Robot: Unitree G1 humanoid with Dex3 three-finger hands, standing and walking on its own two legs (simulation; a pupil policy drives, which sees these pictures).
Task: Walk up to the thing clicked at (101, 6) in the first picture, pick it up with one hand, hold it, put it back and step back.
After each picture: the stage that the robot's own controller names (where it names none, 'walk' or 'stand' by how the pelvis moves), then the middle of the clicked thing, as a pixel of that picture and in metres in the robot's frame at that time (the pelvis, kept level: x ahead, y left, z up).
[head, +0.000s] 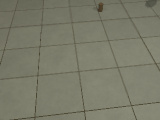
stand; (100, 7) +2.04 -0.30 -0.72
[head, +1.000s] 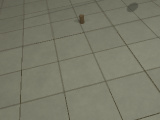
walk; (81, 19) +1.90 +0.08 -0.69
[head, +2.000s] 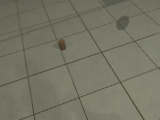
walk; (62, 44) +1.27 +0.30 -0.72
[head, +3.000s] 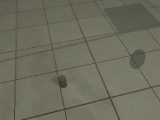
walk; (62, 81) +0.79 +0.22 -0.71
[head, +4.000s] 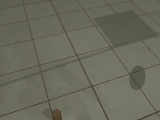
walk; (57, 116) +0.47 +0.18 -0.70
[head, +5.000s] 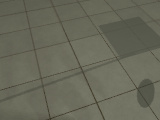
stand; out of the picture +0.32 +0.18 -0.71
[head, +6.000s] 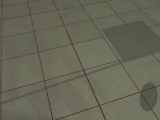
stand; out of the picture +0.33 +0.16 -0.72
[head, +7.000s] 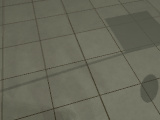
stand; out of the picture +0.36 +0.16 -0.72
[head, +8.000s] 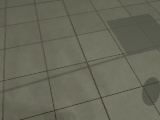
stand; out of the picture +0.35 +0.15 -0.71
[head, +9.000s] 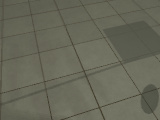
stand; out of the picture +0.31 +0.17 -0.72
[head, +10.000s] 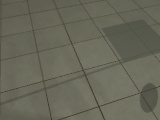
stand; out of the picture +0.30 +0.17 -0.73
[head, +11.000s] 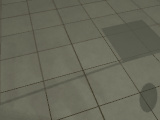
stand; out of the picture +0.31 +0.17 -0.73
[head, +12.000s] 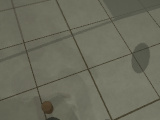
go down; (47, 107) +0.34 +0.19 -0.59
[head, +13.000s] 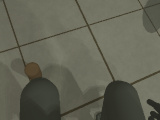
go down; (33, 72) +0.39 +0.24 -0.32
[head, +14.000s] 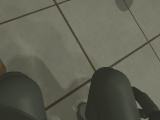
close in; out of the picture +0.36 +0.27 -0.24
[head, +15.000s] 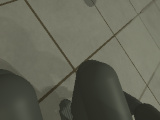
close; out of the picture +0.35 +0.28 -0.21
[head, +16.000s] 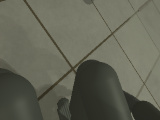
lift; out of the picture +0.35 +0.29 -0.21
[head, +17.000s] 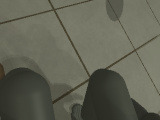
lift; out of the picture +0.31 +0.26 -0.16
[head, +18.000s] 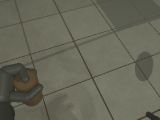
lift; (29, 89) +0.31 +0.18 +0.01
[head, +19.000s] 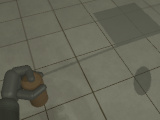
hold; (35, 90) +0.32 +0.17 -0.01
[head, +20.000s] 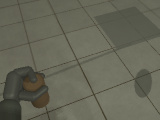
hold; (37, 91) +0.32 +0.17 -0.01
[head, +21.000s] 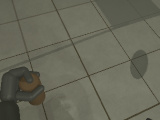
crouch; (33, 90) +0.33 +0.18 -0.06
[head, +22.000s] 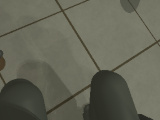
lower; out of the picture +0.41 +0.27 -0.13
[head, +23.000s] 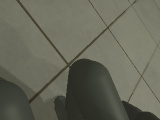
lower; out of the picture +0.38 +0.30 -0.22
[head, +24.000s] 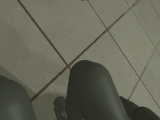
lower; out of the picture +0.38 +0.31 -0.22
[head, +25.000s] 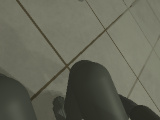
lower; out of the picture +0.37 +0.31 -0.22
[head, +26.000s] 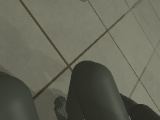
lower; out of the picture +0.37 +0.31 -0.22
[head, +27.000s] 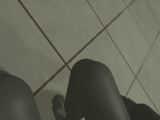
withdraw; out of the picture +0.36 +0.28 -0.22
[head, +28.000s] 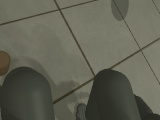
stand; out of the picture +0.37 +0.27 -0.25
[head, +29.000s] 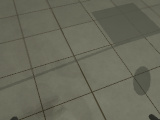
stand; out of the picture +0.32 +0.18 -0.63
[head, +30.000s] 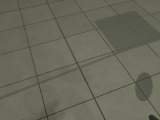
stand; out of the picture +0.34 +0.20 -0.66
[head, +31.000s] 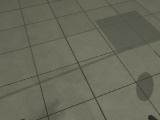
stand; out of the picture +0.33 +0.19 -0.67
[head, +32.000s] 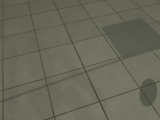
stand; out of the picture +0.36 +0.18 -0.72
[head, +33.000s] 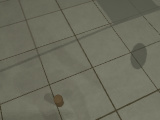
walk; (58, 101) +0.45 +0.17 -0.70
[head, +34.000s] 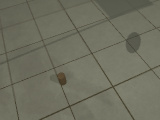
walk; (62, 79) +0.72 +0.22 -0.70
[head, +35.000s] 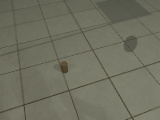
stand; (64, 67) +0.98 +0.21 -0.70
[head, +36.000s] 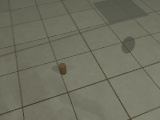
stand; (62, 69) +0.96 +0.19 -0.73
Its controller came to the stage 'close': yes
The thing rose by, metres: 0.69
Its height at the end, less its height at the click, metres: +0.00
